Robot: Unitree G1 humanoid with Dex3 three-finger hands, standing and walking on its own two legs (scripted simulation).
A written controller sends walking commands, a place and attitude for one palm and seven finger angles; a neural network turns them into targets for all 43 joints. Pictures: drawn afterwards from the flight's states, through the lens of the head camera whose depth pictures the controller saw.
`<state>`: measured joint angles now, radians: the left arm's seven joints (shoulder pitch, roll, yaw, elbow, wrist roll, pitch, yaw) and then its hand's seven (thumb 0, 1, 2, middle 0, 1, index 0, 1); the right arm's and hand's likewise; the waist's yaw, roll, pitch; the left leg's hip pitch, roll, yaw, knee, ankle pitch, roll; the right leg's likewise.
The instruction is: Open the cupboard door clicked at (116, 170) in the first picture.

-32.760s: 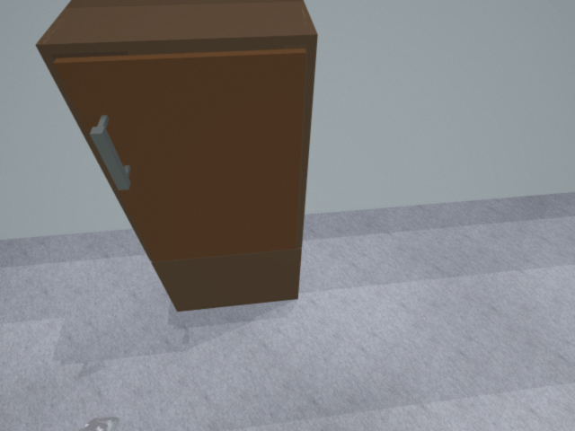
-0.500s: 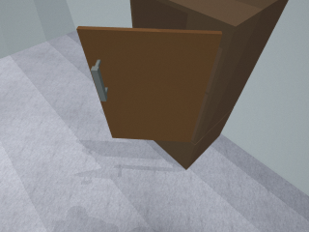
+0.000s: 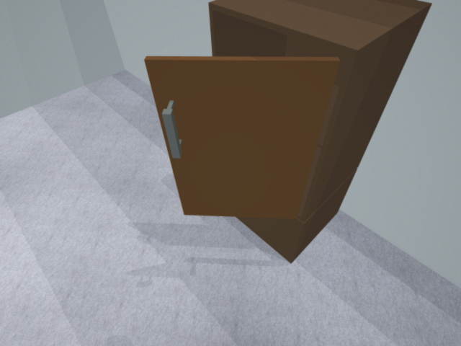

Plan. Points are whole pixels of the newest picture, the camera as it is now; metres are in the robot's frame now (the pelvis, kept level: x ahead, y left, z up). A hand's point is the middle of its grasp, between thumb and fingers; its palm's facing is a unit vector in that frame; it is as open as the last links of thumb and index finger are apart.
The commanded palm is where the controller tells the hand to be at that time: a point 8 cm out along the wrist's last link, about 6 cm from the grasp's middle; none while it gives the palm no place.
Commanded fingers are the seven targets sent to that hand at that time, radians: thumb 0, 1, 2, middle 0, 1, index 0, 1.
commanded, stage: come to a stop and stand still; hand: left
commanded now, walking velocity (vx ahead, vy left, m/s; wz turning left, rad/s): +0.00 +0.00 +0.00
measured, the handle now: (174, 129) +0.59 +0.19 +0.04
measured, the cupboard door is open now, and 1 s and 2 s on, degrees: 43 43 43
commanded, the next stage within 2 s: look again from close up in 0.10 s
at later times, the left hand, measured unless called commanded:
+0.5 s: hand out of the picture +0.03 +0.15 -0.16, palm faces +0.00 -0.97 -0.22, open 7.3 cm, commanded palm none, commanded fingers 0.00 0.90 0.90 -0.20 -0.30 -0.20 -0.30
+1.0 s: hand (156, 288) +0.22 +0.15 -0.01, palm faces +0.24 -0.97 -0.03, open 7.7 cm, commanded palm +0.13 +0.20 -0.05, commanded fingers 0.00 0.62 0.78 -0.22 -0.48 -0.22 -0.48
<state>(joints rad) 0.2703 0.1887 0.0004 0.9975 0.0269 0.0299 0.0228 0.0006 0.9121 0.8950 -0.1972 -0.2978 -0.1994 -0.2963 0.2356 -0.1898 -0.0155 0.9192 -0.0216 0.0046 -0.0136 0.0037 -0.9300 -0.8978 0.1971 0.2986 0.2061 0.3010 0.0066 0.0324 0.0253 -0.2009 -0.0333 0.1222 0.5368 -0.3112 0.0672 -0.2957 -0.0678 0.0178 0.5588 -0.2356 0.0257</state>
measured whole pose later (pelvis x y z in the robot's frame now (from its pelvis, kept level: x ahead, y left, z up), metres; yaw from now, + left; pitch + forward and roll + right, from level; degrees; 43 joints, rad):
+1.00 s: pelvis +0.01 -0.05 -0.02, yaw +4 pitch +5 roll +1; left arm 0.32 0.15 0.15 0.27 -0.21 -0.37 -0.10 0.01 0.83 0.86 -0.20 -0.35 -0.21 -0.35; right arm 0.25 -0.24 -0.04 0.74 0.01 -0.28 -0.04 0.01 -0.90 -0.90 0.20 0.30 0.20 0.30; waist -0.02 0.01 -0.07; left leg -0.42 0.01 0.03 0.70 -0.36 -0.01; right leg -0.49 -0.04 -0.07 0.73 -0.33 -0.02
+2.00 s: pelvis +0.00 -0.03 -0.05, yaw +4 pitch +9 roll -2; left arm 0.17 0.36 0.33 0.17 -0.33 -0.28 -0.43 -0.01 -0.32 0.37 -0.29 -1.09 -0.29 -1.08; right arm 0.26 -0.28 0.03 0.53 0.04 -0.25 -0.07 0.02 -0.90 -0.90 0.20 0.30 0.21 0.30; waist 0.00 0.02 -0.08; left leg -0.65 0.02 0.00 0.97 -0.48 0.02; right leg -0.67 -0.04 -0.09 0.90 -0.39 0.00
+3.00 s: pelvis +0.01 -0.04 -0.03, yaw +4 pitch +8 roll -1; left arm -0.08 0.43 0.44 0.46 -0.36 -0.24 -0.57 -0.02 -0.50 0.30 -0.30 -1.20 -0.30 -1.20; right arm 0.28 -0.28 0.06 0.55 0.04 -0.20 -0.08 0.01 -0.90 -0.90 0.20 0.30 0.21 0.30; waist 0.00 0.03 -0.07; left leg -0.55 0.03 0.01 0.84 -0.43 0.01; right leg -0.58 -0.03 -0.08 0.79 -0.34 -0.01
